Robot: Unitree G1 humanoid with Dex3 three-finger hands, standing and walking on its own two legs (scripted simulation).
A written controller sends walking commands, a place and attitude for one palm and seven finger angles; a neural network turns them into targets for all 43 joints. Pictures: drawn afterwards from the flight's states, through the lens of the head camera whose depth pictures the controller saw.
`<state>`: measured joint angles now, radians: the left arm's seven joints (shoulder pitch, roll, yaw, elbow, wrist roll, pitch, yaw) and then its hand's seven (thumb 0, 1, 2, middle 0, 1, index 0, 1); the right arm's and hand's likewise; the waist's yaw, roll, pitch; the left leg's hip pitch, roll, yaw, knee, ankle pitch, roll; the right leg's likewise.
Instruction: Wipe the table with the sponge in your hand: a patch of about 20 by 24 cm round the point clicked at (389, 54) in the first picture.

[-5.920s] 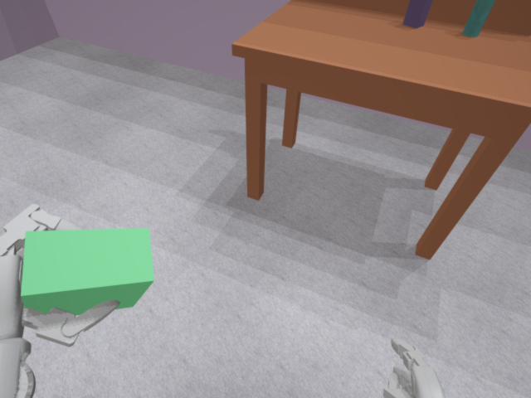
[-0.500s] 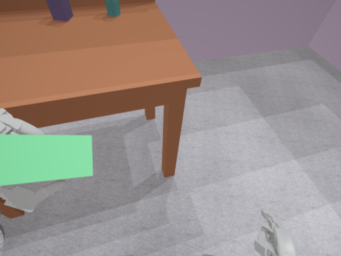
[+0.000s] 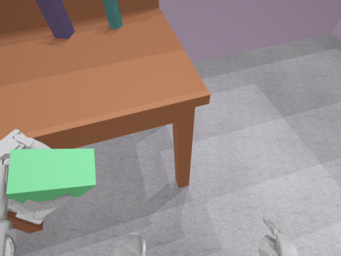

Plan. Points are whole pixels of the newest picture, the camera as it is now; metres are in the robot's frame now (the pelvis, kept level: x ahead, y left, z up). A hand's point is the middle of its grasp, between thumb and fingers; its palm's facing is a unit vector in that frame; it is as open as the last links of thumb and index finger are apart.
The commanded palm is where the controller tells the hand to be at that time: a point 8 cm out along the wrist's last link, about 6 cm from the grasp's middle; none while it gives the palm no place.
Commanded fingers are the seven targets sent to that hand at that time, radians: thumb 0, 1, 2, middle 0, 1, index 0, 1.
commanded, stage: take the last steps up to it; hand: left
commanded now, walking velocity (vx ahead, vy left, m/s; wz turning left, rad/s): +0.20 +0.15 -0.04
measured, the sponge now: (63, 176) +0.23 +0.20 +0.14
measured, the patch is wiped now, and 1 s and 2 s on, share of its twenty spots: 0.00 0.00 0.00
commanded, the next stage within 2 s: come to a stop and stand still in 0.34 s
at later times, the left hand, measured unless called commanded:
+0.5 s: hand (20, 136) +0.29 +0.27 +0.18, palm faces +0.33 -0.82 -0.46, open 10.4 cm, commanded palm +0.24 +0.33 +0.17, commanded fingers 0.00 0.10 1.30 -1.20 -1.60 -1.20 -1.60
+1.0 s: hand (7, 157) +0.25 +0.28 +0.17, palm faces +0.33 -0.82 -0.46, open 10.4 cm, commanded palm +0.21 +0.33 +0.17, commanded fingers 0.00 0.10 1.30 -1.20 -1.60 -1.20 -1.60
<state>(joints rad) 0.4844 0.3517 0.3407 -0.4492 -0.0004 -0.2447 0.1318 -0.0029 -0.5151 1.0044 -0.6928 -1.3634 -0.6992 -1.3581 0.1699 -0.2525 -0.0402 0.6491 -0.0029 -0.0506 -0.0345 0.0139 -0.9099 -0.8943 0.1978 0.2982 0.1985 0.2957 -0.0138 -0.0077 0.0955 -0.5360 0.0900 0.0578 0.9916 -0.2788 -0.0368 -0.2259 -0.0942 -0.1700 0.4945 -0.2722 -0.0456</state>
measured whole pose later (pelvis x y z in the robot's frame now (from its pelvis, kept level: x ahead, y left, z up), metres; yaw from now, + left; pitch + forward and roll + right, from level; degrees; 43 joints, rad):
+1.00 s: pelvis +0.03 +0.06 -0.01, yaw -3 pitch -2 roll +1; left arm 0.54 0.42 0.37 -0.61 -0.02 -0.20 0.17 0.00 -0.52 1.01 -0.69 -1.36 -0.70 -1.36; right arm 0.18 -0.24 -0.04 0.57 0.01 -0.01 -0.07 0.01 -0.91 -0.89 0.19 0.30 0.19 0.30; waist 0.00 -0.04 0.07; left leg -0.20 0.03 0.07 0.51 -0.27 -0.02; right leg -0.31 -0.02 -0.14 0.55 -0.22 -0.07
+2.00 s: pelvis -0.04 +0.07 -0.01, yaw -7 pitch -6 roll +2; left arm 0.36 0.34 0.31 -0.34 -0.03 -0.26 0.08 0.00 -0.52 1.01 -0.69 -1.37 -0.70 -1.36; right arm 0.25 -0.19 0.02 0.57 0.03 -0.16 -0.01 0.01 -0.91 -0.89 0.20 0.30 0.20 0.30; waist 0.03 -0.05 0.07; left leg -0.15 -0.05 0.08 0.48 -0.24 0.05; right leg -0.34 0.03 -0.03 0.54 -0.25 0.02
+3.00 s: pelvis +0.10 +0.10 -0.03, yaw -9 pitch -2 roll +2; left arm 0.38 0.43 0.44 -0.51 -0.01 -0.25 0.10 0.00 -0.52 1.01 -0.70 -1.36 -0.70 -1.35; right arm 0.19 -0.19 -0.05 0.60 0.01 -0.13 -0.03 0.01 -0.91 -0.89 0.19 0.30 0.20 0.30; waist 0.03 -0.07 0.10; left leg -0.38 0.05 0.09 0.70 -0.27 -0.02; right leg -0.35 -0.06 -0.01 1.00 -0.55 0.01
